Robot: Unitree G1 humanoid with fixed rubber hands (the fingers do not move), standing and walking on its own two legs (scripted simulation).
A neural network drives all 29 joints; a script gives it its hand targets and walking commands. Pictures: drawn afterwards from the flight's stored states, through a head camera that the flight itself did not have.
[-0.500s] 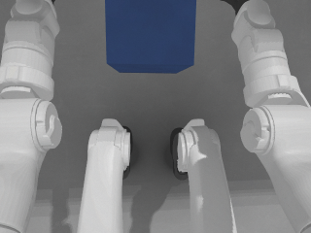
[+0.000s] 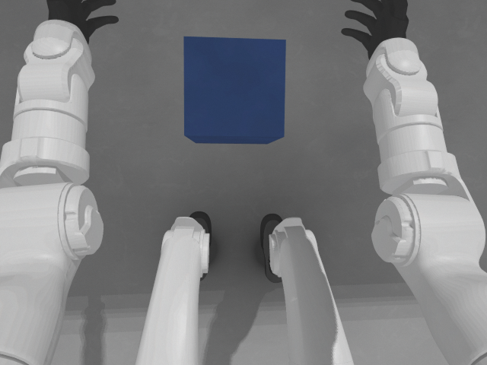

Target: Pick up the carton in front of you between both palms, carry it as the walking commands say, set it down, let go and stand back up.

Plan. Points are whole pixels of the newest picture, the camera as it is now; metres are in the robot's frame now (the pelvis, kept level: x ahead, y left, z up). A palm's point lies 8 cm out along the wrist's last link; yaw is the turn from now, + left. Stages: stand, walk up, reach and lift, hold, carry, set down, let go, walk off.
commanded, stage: set down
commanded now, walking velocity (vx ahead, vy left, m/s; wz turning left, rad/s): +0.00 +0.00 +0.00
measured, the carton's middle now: (233, 100) +0.53 +0.01 -0.46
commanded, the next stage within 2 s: let go in 0.10 s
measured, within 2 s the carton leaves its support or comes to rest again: neither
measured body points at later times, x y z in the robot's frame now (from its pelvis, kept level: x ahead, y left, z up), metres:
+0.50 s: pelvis +0.05 +0.00 +0.12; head +0.31 +0.01 +0.49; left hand +0.45 +0.24 +0.00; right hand +0.46 -0.20 +0.00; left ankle +0.08 +0.11 -0.55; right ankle +0.08 -0.12 -0.55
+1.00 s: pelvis +0.10 -0.01 +0.19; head +0.16 +0.00 +0.64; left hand +0.28 +0.23 +0.11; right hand +0.29 -0.24 +0.11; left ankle +0.08 +0.11 -0.55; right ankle +0.08 -0.12 -0.55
